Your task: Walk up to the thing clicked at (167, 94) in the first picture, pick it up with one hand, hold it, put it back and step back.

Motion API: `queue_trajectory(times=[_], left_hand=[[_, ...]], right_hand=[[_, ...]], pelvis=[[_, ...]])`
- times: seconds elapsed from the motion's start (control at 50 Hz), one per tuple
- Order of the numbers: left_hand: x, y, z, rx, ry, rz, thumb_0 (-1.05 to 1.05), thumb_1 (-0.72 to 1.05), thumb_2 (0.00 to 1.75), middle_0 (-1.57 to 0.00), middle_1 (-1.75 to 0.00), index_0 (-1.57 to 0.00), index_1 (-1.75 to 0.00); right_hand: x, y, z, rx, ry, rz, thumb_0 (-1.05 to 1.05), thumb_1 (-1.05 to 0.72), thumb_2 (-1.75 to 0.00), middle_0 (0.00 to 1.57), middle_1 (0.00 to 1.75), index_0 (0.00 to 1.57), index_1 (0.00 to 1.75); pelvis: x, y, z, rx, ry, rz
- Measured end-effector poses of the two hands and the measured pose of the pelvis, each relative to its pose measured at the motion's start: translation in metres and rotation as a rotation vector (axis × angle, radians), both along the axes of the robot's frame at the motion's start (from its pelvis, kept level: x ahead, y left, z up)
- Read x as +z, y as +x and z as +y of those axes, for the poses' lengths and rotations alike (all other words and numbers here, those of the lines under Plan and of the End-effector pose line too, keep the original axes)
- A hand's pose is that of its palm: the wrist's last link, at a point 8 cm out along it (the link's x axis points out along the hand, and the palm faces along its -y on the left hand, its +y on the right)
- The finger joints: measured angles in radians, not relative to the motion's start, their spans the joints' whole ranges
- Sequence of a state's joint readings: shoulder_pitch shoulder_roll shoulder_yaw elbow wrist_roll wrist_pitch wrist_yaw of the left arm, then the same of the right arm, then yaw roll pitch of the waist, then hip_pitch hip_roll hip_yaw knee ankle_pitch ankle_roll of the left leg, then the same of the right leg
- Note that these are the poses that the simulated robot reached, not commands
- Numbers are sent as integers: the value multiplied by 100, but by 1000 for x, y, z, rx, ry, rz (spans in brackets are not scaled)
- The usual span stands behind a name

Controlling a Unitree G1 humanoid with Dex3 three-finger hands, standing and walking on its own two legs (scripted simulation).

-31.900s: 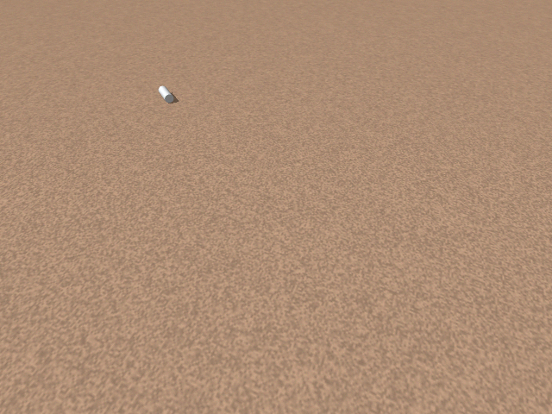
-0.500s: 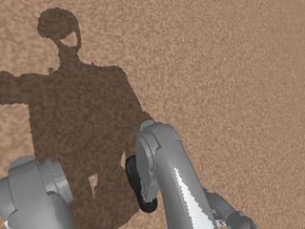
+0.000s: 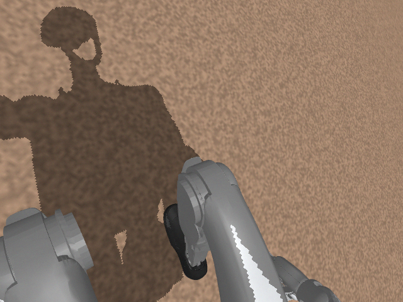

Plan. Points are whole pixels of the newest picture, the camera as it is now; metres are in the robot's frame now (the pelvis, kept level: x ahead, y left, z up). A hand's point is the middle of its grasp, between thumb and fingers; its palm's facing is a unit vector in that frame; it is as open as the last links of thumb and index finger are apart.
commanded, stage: close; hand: left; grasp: from above
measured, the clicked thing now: out of the picture +0.44 +0.38 -0.26
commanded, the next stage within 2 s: settle in 1.54 s
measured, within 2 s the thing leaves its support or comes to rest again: leaves its support in 1.90 s
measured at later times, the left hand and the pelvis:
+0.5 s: hand out of the picture +0.41 +0.37 -0.24, palm faces -0.47 -0.17 -0.87, open 12.1 cm; pelvis +0.00 +0.00 +0.00, yaw +0 degrees
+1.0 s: hand out of the picture +0.42 +0.37 -0.24, palm faces -0.46 -0.17 -0.87, open 9.5 cm; pelvis +0.00 +0.00 +0.00, yaw +0 degrees
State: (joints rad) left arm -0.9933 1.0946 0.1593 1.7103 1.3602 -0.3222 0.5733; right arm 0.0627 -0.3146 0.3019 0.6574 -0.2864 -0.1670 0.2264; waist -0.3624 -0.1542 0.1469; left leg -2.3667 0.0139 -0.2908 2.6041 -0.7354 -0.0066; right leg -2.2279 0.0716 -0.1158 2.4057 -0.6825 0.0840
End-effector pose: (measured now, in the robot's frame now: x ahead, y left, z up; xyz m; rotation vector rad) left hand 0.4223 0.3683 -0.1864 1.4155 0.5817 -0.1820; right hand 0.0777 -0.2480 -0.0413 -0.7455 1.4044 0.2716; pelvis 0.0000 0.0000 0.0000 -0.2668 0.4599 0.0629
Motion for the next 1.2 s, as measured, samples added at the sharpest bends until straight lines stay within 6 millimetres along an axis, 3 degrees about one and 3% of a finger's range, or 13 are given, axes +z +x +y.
queue_trajectory(times=[0.3,0.56,1.06,1.2], left_hand=[[8,5,4,18,7,-9,0,-32,86,-22,-92,-23,-91],[3,-3,0,-15,-8,10,0,-15,73,-33,-83,-35,-81],[1,1,1,-2,-6,11,0,20,50,-59,-64,-63,-61],[3,0,1,-12,-8,-5,0,21,42,-64,-57,-68,-54]], right_hand=[[3,6,-4,4,-9,-13,0,-90,-89,20,30,20,30],[2,4,-3,14,-14,-4,1,-90,-89,20,30,20,30],[0,1,-1,13,1,3,1,-90,-89,20,30,20,30],[-1,4,1,19,3,-3,1,-90,-89,20,30,20,30]], pelvis=[[2,0,0,0,-1,7],[3,-1,-2,-1,2,0],[1,-1,0,-1,0,-3],[1,-1,-1,-3,0,-2]])
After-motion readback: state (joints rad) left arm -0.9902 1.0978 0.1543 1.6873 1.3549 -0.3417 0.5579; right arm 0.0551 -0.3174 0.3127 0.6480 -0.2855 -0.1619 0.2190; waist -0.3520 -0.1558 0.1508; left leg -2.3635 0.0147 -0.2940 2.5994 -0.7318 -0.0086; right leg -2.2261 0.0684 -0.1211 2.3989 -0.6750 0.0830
